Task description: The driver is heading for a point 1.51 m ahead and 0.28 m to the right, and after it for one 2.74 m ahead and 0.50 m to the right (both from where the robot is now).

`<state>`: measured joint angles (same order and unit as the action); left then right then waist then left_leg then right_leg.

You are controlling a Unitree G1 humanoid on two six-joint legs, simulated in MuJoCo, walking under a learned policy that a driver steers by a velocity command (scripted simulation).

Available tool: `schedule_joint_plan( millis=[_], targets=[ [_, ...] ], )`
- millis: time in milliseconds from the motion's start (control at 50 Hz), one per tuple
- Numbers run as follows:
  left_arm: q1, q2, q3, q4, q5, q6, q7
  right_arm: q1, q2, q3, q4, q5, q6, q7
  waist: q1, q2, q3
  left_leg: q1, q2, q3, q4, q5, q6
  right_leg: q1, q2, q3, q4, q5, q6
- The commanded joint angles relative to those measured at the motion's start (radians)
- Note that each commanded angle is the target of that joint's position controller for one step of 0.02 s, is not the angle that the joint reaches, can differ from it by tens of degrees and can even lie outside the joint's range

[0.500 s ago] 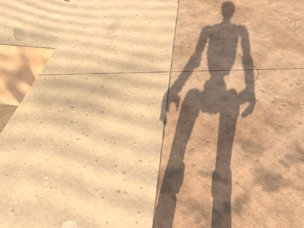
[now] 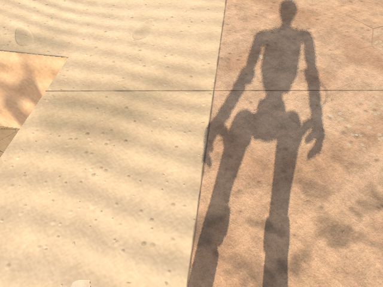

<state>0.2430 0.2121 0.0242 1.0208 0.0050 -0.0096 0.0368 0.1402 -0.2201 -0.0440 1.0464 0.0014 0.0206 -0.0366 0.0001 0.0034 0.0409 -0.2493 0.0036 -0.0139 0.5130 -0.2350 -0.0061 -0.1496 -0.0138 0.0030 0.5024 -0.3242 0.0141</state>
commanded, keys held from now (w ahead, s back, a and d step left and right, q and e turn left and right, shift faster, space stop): no key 0.88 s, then w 0.12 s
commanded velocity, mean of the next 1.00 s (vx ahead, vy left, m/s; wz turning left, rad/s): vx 0.02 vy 0.00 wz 0.00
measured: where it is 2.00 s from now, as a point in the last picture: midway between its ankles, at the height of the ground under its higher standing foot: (219, 275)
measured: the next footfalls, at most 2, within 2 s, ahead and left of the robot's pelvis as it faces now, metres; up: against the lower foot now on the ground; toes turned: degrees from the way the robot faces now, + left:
right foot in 1.60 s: +0.42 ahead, -0.14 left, +0.00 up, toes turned -17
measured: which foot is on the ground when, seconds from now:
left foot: down 0.00-1.00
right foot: down 0.00-1.00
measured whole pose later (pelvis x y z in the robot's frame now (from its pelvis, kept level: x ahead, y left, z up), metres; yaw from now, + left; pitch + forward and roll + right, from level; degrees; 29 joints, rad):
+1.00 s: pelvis +0.01 +0.00 +0.00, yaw +0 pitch -1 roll +0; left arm 0.37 0.17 0.02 1.10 -0.01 -0.02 0.05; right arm 0.25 -0.19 -0.03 1.13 0.01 0.00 -0.04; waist 0.00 0.00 0.00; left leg -0.29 0.00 -0.02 0.59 -0.37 0.02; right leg -0.18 -0.01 0.01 0.55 -0.40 -0.01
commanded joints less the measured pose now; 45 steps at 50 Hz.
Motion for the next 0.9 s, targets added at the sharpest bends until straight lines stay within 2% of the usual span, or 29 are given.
schedule_joint_plan(
  millis=[20, 380, 880, 900],
  targets=[
    [0.046, 0.097, 0.016, -0.011, 0.0, -0.006, 0.004, 0.003, -0.103, -0.017, -0.016, 0.0, -0.007, -0.004, -0.001, -0.008, -0.019, 0.086, 0.026, -0.023, -0.064, 0.188, 0.033, -0.092, -0.018, 0.011, -0.102, 0.166, -0.014],
    [0.108, 0.066, 0.004, 0.051, -0.001, -0.008, 0.009, 0.041, -0.082, -0.005, 0.046, 0.0, -0.008, -0.007, -0.004, -0.003, 0.01, 0.063, 0.02, -0.019, -0.089, 0.108, 0.029, -0.113, -0.009, 0.002, -0.123, 0.091, -0.015],
    [0.175, 0.038, -0.003, 0.074, -0.005, -0.009, 0.009, 0.105, -0.059, 0.009, 0.06, 0.003, -0.012, -0.01, -0.002, -0.004, 0.018, 0.055, 0.017, -0.015, -0.083, 0.128, 0.029, -0.119, -0.006, -0.002, -0.121, 0.11, -0.016],
    [0.196, 0.028, -0.004, 0.085, -0.005, -0.007, 0.01, 0.123, -0.049, 0.011, 0.069, 0.003, -0.011, -0.011, -0.002, -0.006, -0.006, 0.065, 0.005, -0.003, -0.084, 0.023, 0.03, -0.11, 0.004, -0.012, -0.126, 0.015, -0.02]
  ],
)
